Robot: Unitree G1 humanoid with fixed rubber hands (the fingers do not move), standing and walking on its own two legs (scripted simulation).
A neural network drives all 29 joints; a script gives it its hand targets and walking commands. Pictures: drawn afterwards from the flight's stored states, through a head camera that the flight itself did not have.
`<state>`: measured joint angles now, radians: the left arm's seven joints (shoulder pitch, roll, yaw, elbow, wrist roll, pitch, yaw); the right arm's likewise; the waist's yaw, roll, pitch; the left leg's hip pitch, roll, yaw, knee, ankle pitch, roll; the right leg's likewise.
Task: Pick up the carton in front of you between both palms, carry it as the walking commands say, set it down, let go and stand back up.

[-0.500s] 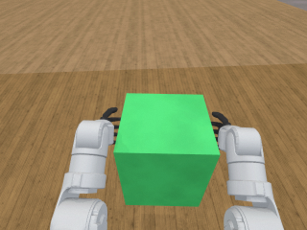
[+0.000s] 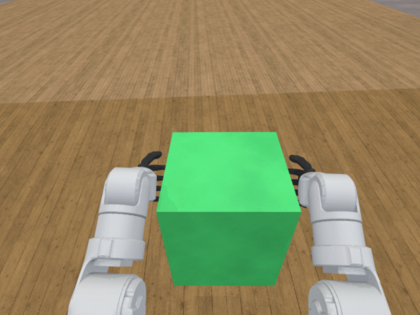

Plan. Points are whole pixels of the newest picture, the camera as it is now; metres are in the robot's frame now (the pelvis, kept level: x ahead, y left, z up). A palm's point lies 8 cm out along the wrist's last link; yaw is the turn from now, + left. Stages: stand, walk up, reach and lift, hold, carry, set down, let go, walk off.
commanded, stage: carry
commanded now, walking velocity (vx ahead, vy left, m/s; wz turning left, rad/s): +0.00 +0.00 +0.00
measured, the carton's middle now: (224, 210) +0.34 -0.01 +0.05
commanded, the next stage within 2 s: none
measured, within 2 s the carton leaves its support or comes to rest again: neither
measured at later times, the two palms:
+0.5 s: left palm (144, 183) +0.33 +0.14 +0.14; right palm (308, 188) +0.33 -0.16 +0.13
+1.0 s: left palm (147, 181) +0.34 +0.14 +0.13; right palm (307, 184) +0.35 -0.16 +0.13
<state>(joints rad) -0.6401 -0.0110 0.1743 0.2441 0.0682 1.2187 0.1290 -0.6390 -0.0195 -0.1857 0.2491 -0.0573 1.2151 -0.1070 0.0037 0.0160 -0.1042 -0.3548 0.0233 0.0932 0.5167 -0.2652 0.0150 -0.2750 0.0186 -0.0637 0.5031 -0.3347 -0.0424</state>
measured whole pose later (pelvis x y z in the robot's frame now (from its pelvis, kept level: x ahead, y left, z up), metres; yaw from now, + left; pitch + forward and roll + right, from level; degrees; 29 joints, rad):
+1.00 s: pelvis +0.00 -0.01 +0.00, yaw +0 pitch +1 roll +1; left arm -0.64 -0.01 0.19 0.20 0.07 1.22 0.13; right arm -0.65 -0.01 -0.20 0.20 -0.06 1.22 -0.11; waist 0.00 0.01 -0.08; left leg -0.37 0.03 0.09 0.53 -0.27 0.00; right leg -0.29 0.02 -0.07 0.52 -0.35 -0.05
